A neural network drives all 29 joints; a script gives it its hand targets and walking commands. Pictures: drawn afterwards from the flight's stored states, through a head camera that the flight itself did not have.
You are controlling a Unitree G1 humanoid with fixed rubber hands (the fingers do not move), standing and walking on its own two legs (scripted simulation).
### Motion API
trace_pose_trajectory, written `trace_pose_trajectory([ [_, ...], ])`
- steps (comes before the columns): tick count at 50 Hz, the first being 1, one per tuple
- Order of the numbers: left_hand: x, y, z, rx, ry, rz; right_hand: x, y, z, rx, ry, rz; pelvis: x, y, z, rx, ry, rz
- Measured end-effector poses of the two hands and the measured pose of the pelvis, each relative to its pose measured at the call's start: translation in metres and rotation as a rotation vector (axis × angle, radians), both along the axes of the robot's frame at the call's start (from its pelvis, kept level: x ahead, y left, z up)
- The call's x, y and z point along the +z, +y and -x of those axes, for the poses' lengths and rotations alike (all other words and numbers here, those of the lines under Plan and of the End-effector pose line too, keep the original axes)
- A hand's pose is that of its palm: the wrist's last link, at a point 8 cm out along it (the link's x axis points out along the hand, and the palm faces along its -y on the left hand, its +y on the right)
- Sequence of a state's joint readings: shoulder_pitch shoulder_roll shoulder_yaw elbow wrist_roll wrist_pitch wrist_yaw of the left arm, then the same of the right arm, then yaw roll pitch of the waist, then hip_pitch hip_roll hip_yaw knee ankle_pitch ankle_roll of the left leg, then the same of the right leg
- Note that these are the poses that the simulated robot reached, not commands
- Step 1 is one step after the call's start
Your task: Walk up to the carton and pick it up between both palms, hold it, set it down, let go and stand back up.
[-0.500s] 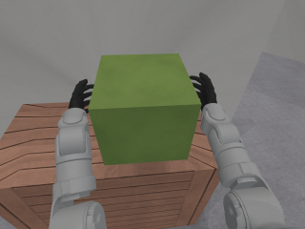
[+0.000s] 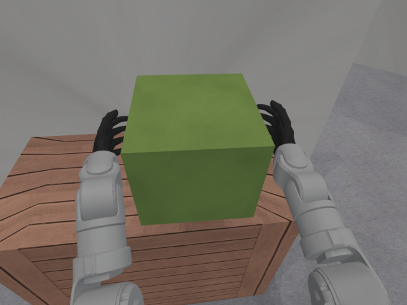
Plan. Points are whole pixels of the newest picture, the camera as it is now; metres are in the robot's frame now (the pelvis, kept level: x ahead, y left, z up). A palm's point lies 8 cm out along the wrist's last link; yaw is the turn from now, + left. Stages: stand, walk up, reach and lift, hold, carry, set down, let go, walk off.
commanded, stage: hold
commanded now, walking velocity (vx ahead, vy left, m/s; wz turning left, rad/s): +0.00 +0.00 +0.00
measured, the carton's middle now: (194, 145) +0.42 +0.01 +0.12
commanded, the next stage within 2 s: none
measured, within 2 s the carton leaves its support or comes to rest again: neither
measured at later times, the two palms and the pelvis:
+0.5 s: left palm (105, 148) +0.36 +0.18 +0.17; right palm (279, 137) +0.37 -0.15 +0.17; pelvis +0.01 +0.00 +0.00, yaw +1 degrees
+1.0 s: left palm (106, 151) +0.35 +0.17 +0.17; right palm (282, 140) +0.36 -0.15 +0.17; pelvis -0.01 +0.00 +0.00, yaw +0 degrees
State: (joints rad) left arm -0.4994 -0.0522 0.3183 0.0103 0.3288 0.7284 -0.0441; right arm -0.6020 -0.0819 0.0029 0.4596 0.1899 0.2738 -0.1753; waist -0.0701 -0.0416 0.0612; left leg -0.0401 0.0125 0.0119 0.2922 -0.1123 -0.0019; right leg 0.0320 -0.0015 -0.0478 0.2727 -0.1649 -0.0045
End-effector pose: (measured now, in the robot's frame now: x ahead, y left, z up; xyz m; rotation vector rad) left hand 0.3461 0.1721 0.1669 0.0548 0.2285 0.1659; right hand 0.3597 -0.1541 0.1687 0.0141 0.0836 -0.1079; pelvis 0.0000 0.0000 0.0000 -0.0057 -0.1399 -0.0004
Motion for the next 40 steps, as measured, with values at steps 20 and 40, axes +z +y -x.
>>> trace_pose_trajectory([
  [20, 0.006, 0.001, -0.012, -0.006, 0.003, -0.016, 0.005, 0.001, -0.010, -0.006, 0.001, -0.004, 0.001, -0.003, -0.005, 0.007, -0.002, -0.003],
  [40, -0.002, 0.000, 0.003, -0.005, 0.009, 0.002, -0.002, 0.000, 0.006, -0.009, 0.004, -0.006, 0.000, 0.000, 0.002, 0.004, -0.016, 0.001],
])
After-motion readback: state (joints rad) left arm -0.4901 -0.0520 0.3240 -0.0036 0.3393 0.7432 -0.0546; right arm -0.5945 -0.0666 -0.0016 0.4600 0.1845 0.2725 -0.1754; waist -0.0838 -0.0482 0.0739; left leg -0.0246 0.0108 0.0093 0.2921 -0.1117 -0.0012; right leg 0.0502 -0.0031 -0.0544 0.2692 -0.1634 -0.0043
